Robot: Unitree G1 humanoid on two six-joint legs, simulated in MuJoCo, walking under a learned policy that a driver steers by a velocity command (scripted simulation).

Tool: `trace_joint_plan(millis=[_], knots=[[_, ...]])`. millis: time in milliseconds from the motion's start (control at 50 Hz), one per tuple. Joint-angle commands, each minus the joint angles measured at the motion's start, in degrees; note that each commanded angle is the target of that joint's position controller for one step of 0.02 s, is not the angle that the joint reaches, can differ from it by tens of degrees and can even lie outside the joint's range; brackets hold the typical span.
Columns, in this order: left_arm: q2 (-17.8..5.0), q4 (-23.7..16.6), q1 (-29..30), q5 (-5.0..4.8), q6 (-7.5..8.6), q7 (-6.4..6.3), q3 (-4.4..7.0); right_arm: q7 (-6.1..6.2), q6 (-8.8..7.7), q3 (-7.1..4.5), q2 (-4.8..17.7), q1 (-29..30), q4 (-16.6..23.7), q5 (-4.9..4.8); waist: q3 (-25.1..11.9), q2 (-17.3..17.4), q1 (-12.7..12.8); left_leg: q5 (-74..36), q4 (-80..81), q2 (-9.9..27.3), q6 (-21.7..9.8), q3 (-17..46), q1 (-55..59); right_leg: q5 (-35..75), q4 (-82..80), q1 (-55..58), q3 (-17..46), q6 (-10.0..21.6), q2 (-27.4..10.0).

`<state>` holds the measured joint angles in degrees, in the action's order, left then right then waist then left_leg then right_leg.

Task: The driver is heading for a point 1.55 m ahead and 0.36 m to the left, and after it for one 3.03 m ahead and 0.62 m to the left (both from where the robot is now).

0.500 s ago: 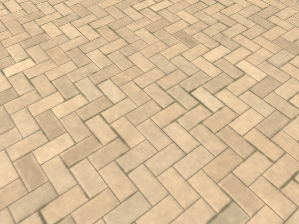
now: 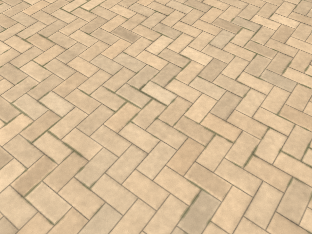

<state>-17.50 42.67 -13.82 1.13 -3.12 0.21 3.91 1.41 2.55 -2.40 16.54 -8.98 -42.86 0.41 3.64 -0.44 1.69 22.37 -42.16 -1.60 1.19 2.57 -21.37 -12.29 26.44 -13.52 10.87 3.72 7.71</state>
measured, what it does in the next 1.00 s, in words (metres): steps on the spot: left foot, then right foot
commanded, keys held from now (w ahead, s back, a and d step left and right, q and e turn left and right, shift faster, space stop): no key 1.00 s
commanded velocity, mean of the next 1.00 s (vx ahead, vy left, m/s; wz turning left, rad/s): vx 0.00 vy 0.00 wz -0.09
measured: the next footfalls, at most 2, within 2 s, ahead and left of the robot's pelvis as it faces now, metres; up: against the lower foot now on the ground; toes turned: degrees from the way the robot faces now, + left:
left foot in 0.06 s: +0.05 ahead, +0.11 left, +0.00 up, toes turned -4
right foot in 0.38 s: +0.00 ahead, -0.10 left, +0.00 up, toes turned +2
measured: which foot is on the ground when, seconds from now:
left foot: up 0.00-0.04, down 0.06-1.00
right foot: down 0.00-0.06, up 0.08-0.36, down 0.38-1.00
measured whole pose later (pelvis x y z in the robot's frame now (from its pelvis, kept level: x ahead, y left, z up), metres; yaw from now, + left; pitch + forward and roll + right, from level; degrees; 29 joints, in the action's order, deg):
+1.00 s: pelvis -0.01 -0.01 +0.00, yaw -2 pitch -2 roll +0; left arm -11.8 64.1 -13.7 0.5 0.0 -2.1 -1.0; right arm 1.7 0.7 0.3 12.0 -14.0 -63.8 0.5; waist 1.9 0.4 -0.6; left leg 10.1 -21.7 -0.5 0.3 2.2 -10.0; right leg -14.0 20.9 -5.1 3.3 2.3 3.4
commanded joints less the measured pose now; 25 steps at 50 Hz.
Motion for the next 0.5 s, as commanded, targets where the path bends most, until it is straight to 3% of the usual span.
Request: trace_joint_plan(millis=[20, 40, 60, 80, 100, 120, 140, 160, 180, 220, 280, 320, 360, 380, 400, 440, 500], knots=[[-8.44, -2.94, 1.76, -0.17, 0.38, -0.30, 1.83, 0.54, -1.20, -0.77, 4.40, -2.84, 3.13, -0.32, -5.76, -6.48, -1.86, -2.89, 10.31, -0.83, -1.59, -1.00, 7.29, 23.32, -2.73, 2.41, 15.24, 6.44, -14.99], [-7.75, -2.91, 2.90, -0.77, 0.37, -0.53, 1.43, 0.82, -1.65, -0.56, 3.87, -4.90, 2.50, 0.01, -5.57, -5.44, -3.49, -9.26, 19.69, -0.29, -2.27, -0.75, 12.74, 18.88, -1.40, -0.11, 14.92, 4.18, -13.38], [-5.55, -2.91, 1.69, -0.91, 0.67, -0.67, 0.65, 1.32, -2.21, -0.73, 5.78, -4.61, 2.68, 0.77, -5.80, -0.77, -2.63, -11.45, 25.68, 5.72, -3.45, 5.57, 17.13, 9.22, 1.59, -3.58, 12.65, 1.01, -10.64], [-1.20, -2.61, -3.06, -0.36, 1.02, -0.72, -0.51, 1.59, -2.57, -0.49, 8.46, -2.78, 4.14, 1.39, -7.60, 10.73, 0.30, -19.76, 29.34, 19.47, -6.17, 19.67, 21.21, -11.00, 11.23, -7.30, 4.26, -1.75, -3.78], [-5.90, -2.25, -1.95, -0.28, 0.45, -1.30, 0.80, 0.94, -2.24, -1.11, 11.12, -1.80, 3.89, 0.99, -5.62, 11.82, -1.04, -25.14, 27.86, 23.38, -14.12, 24.17, 11.32, -21.94, 17.53, -7.33, -2.32, -2.41, 1.02], [-7.19, -1.55, -1.55, 0.08, 0.12, -1.41, 1.19, 0.39, -2.45, -0.67, 8.79, -1.83, 3.40, 0.69, -4.02, 8.49, -0.78, -25.13, 28.02, 22.21, -16.05, 22.92, 8.97, -20.55, 23.23, -6.05, -1.14, -2.87, -1.13], [-6.54, -0.40, -1.31, -0.19, -0.02, -1.05, 1.18, 0.06, -2.71, 0.20, 5.89, 0.76, 3.32, 0.28, -2.33, 6.84, 0.17, -23.69, 27.88, 18.36, -14.55, 17.65, 7.68, -17.06, 25.15, -5.52, -1.04, -3.33, -1.97], [-5.68, 0.61, -1.84, -0.50, -0.12, -0.74, 1.00, 0.01, -2.70, 0.50, 5.05, 2.45, 3.49, 0.66, -2.19, 7.43, 0.71, -24.23, 27.31, 14.77, -12.56, 13.07, 7.68, -14.84, 26.09, -4.87, -1.71, -4.07, -1.84], [-5.11, 1.11, -2.05, -0.38, -0.26, -0.38, 0.81, 0.36, -2.84, 0.60, 5.05, 2.43, 3.10, 0.63, -2.74, 9.11, 0.69, -26.05, 26.75, 13.15, -11.65, 10.87, 9.50, -13.56, 25.37, -5.16, -2.41, -4.63, -2.16], [-3.75, 2.17, -1.49, -0.40, -0.26, -0.12, 0.11, 0.42, -2.83, 0.67, 4.99, 0.60, 1.78, 0.55, -3.82, 9.05, -0.35, -30.76, 24.88, 11.51, -11.21, 8.36, 13.11, -13.72, 20.77, -4.71, -4.31, -5.72, -2.54], [-2.18, 3.14, 0.92, -0.88, -0.41, -0.58, -0.90, 0.06, -2.52, 0.46, 5.55, -1.92, -0.18, 0.65, -4.93, 9.77, -2.29, -29.89, 23.10, 11.49, -11.57, 8.85, 15.95, -13.90, 9.76, -1.62, -7.74, -5.85, -4.26], [-2.12, 4.57, 0.27, -1.19, -0.23, -1.14, -1.14, -0.09, -2.15, 0.17, 6.10, -2.29, -1.29, 0.68, -5.03, 10.16, -1.99, -29.49, 21.78, 11.08, -10.97, 9.55, 15.97, -9.00, 0.81, 1.65, -9.27, -5.02, -4.35], [-2.63, 6.31, -1.05, -0.59, 0.59, -1.75, -1.37, -0.07, -2.13, 0.14, 5.88, -2.52, -2.24, 0.39, -5.25, 7.75, -0.90, -27.98, 20.56, 10.34, -7.62, 9.45, 11.88, 4.24, -10.51, 9.74, -7.06, -3.76, -6.42], [-4.71, 6.44, -0.80, 0.20, 1.27, -2.06, -1.21, -0.30, -2.57, 0.39, 4.96, -3.00, -2.15, 0.27, -6.65, 4.71, -1.54, -24.76, 19.90, 9.49, -5.58, 8.89, 8.82, 7.73, -9.76, 13.75, -2.14, -2.95, -10.81], [-7.08, 6.97, 1.91, -0.05, 1.62, -1.90, -0.88, -0.58, -2.74, 0.55, 3.80, -3.98, -2.24, -0.25, -4.72, -1.72, -4.32, -18.09, 21.72, 5.18, -4.41, 4.90, 9.27, 11.26, -6.75, 8.82, 0.43, -1.20, -13.41], [-3.23, 8.06, 2.93, -0.35, 2.44, -1.28, -2.04, -0.31, -2.27, 0.46, 4.20, -1.75, -4.40, 0.13, -2.65, -2.42, -2.42, -15.10, 22.00, 4.42, -3.76, 3.82, 14.62, 5.39, -8.19, 2.62, 0.03, -0.81, -12.93], [-3.43, 10.85, 1.44, -0.44, 2.92, -1.95, -2.38, -0.45, -2.16, 0.25, 4.40, -2.58, -6.69, 0.27, -2.06, -3.63, -2.41, -19.34, 21.50, 5.47, -4.15, 4.13, 15.35, 6.09, -9.37, 3.08, -0.72, -1.24, -11.92]])
Over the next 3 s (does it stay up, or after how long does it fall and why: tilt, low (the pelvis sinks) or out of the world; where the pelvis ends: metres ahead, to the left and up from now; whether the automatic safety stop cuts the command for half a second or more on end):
stays up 0.66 0.06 -0.01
